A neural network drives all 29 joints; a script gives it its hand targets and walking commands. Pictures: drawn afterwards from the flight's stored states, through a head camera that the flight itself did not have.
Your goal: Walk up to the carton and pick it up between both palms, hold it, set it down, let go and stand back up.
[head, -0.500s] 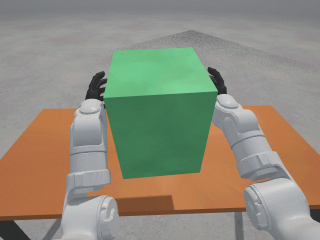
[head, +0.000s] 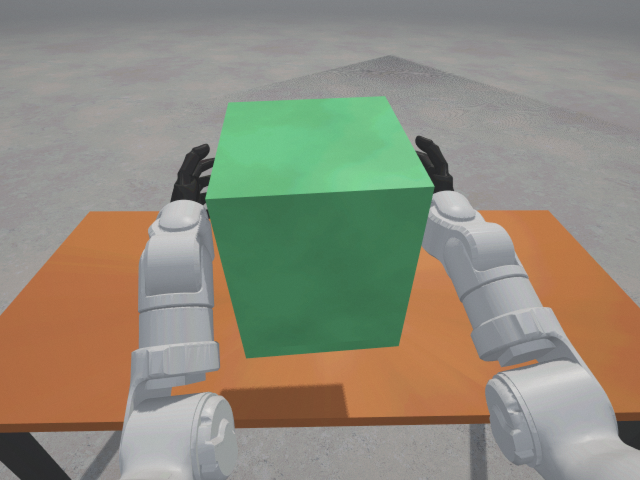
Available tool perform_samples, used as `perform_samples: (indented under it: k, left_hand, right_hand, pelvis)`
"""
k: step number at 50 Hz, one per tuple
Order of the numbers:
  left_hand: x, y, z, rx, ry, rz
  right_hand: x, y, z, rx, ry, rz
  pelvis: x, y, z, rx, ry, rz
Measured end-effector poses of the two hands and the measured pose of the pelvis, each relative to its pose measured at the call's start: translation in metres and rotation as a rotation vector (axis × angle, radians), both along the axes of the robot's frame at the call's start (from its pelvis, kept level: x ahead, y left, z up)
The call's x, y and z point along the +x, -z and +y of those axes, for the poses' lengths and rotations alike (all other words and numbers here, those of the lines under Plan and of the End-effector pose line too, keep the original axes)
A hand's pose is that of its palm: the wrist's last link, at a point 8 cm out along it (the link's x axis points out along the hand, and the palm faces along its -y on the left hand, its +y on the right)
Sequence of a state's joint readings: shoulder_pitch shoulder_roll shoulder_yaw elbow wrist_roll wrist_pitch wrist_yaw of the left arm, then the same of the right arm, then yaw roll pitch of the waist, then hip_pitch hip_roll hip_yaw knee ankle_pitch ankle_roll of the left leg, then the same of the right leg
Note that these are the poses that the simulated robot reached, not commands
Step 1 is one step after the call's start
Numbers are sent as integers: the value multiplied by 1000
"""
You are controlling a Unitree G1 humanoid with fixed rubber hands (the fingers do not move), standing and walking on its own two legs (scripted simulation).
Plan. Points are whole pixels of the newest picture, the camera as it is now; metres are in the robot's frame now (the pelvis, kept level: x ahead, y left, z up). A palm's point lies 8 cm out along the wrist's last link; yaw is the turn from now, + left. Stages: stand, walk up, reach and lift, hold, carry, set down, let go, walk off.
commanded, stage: hold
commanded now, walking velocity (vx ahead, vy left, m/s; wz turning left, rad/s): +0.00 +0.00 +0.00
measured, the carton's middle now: (315, 227) +0.38 +0.01 +0.20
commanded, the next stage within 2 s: none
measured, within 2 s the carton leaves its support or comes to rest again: neither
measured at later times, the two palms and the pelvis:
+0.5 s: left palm (188, 209) +0.36 +0.16 +0.24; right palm (433, 199) +0.37 -0.13 +0.24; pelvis +0.00 +0.00 +0.00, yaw +0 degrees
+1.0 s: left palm (190, 206) +0.37 +0.16 +0.24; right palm (435, 198) +0.37 -0.13 +0.24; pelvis +0.00 +0.00 +0.00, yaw +0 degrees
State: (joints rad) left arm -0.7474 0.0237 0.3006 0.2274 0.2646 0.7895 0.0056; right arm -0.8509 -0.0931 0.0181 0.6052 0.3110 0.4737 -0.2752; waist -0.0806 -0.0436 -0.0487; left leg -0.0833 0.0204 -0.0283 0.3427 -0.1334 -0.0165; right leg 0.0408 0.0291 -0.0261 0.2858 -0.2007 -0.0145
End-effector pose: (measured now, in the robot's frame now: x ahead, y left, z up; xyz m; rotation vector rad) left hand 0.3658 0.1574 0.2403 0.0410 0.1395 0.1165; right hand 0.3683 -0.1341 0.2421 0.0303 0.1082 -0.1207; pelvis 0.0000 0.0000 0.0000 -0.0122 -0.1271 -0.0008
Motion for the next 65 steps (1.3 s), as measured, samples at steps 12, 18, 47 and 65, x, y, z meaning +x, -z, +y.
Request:
perform_samples:
  k: [12, 18, 47, 65]
  left_hand:
    - [3, -4, 1, 8, 1, 1]
    - [1, -3, 1, 7, 3, -5]
    - [2, -4, -1, 14, -2, 3]
    - [1, -5, 2, 10, -5, -14]
  right_hand:
    - [2, -2, 1, 6, 2, 2]
    - [1, -2, 1, -3, 0, -4]
    - [1, 0, -1, -3, -1, 5]
    - [2, -3, 2, 5, -5, -12]
  pelvis:
    - [1, 0, 3, 0, 4, 1]
    - [2, 0, 4, -1, 6, -4]
    - [-1, 0, 3, 0, 6, 2]
    - [2, 0, 3, -1, 2, 1]
